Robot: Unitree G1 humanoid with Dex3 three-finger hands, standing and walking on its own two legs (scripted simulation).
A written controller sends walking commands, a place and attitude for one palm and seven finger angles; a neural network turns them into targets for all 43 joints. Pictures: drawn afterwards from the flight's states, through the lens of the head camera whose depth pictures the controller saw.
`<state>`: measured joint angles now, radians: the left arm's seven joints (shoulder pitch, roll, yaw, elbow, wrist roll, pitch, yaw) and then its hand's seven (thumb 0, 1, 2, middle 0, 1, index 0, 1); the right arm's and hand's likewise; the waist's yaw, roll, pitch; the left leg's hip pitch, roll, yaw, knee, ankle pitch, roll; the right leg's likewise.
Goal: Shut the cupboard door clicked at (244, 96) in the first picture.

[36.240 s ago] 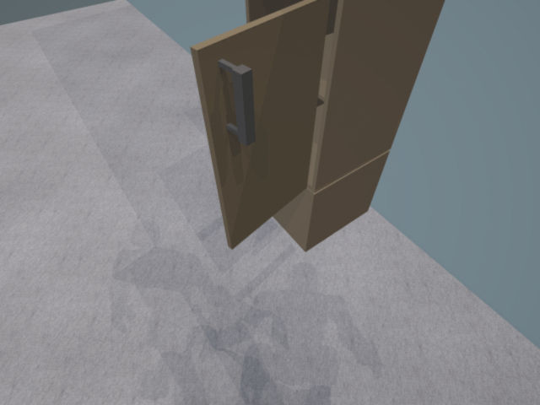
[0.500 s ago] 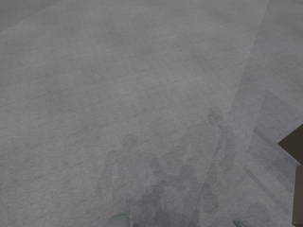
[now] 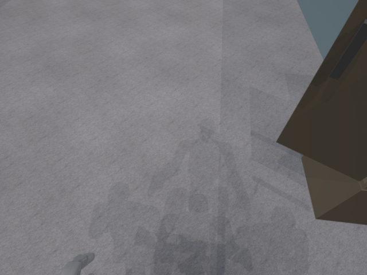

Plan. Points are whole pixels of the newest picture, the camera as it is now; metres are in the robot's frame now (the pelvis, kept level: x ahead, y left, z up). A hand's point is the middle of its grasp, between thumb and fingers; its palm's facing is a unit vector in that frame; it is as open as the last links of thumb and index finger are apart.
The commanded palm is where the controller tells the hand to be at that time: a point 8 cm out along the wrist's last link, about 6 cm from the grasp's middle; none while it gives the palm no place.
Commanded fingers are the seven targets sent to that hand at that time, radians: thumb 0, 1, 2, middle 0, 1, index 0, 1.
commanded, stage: turn to face it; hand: left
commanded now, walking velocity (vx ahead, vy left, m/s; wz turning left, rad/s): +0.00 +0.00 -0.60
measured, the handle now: (352, 48) +0.63 -0.42 +0.15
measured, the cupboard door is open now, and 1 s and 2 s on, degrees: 63 63 63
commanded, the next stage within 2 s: take the last steps up to it in 0.88 s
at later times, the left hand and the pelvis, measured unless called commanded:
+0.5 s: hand (107, 265) +0.16 +0.20 -0.17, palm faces -0.23 -0.95 -0.20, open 7.4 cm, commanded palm none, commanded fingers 0.00 0.90 0.90 -0.20 -0.30 -0.20 -0.30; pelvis +0.04 +0.02 +0.00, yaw -17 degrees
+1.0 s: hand (148, 237) +0.23 +0.10 -0.14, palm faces -0.47 -0.85 -0.25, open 7.4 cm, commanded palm none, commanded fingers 0.00 0.90 0.90 -0.20 -0.30 -0.20 -0.30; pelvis +0.06 -0.02 +0.01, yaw -29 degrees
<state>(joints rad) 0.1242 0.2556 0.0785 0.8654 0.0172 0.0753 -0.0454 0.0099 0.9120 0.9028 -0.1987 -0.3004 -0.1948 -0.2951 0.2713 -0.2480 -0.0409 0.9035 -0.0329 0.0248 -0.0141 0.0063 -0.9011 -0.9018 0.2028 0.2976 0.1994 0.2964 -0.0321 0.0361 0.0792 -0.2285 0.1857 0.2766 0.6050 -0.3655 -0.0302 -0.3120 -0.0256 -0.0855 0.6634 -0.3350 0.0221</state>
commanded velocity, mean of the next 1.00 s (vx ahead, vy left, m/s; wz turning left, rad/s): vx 0.01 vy -0.01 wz -0.44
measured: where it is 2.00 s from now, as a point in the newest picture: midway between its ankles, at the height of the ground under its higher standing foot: outside the picture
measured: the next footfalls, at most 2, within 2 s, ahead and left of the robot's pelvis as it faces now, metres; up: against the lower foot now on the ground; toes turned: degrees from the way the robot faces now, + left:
right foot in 0.02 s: +0.03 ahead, -0.13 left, +0.00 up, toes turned -6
left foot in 0.40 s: +0.11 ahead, +0.12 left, +0.00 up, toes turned -10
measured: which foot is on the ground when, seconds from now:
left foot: down 0.00-0.02, up 0.04-0.38, down 0.40-0.80, up 0.82-1.00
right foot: up 0.00-0.00, down 0.02-0.40, up 0.42-0.78, down 0.80-1.00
